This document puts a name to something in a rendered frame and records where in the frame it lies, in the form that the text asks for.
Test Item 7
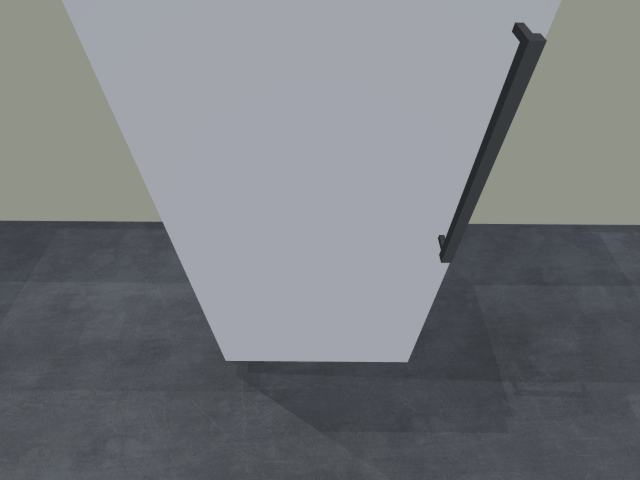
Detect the handle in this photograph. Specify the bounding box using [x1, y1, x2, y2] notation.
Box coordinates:
[438, 23, 547, 263]

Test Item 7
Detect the fridge door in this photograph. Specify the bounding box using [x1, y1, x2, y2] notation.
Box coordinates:
[62, 0, 561, 362]

